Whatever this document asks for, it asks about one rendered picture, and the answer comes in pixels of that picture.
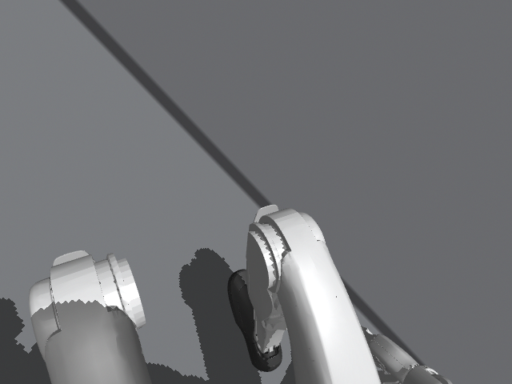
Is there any right robot hand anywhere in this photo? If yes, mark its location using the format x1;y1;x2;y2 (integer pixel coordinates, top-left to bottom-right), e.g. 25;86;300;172
362;326;420;384

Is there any right robot arm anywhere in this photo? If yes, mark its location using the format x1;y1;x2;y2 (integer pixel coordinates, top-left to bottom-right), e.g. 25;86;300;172
403;366;453;384

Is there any right robot foot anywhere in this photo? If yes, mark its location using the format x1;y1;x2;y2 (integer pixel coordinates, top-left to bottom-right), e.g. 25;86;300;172
227;270;282;372

